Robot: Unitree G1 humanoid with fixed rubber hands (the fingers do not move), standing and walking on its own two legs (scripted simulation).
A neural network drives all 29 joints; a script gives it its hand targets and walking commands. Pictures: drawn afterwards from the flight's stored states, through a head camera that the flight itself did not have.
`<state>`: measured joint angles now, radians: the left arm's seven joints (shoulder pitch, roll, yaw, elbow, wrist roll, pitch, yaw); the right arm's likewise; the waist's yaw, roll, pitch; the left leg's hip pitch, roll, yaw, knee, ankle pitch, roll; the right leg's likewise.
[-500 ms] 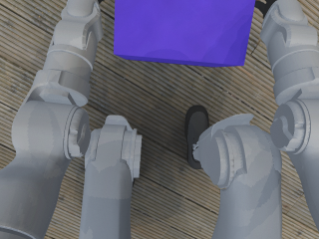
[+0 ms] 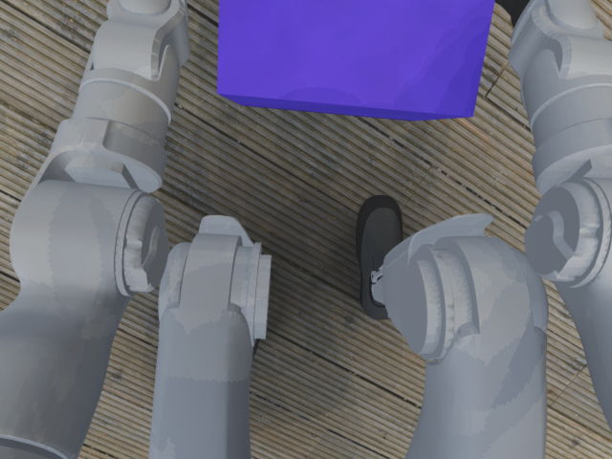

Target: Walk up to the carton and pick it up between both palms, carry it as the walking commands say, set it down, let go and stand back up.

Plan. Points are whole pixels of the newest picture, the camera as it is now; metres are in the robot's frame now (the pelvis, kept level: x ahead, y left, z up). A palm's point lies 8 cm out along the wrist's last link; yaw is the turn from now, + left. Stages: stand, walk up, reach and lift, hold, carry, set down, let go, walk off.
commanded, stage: set down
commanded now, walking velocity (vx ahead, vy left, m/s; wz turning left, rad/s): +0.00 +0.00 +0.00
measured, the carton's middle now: out of the picture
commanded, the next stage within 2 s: none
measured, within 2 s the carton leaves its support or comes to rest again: neither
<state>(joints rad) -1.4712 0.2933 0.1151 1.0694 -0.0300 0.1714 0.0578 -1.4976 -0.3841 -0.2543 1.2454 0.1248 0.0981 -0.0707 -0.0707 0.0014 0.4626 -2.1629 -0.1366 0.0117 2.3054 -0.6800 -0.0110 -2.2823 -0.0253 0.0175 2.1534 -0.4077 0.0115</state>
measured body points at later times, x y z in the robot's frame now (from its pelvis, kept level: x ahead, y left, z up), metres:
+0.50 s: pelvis +0.01 +0.00 +0.00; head +0.38 -0.01 +0.25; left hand +0.58 +0.13 -0.17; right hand +0.53 -0.25 -0.18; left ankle +0.09 +0.10 -0.32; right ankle +0.16 -0.13 -0.32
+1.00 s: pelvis +0.01 +0.00 +0.05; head +0.36 -0.03 +0.32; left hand +0.60 +0.13 -0.08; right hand +0.54 -0.27 -0.09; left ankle +0.09 +0.10 -0.32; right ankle +0.16 -0.13 -0.32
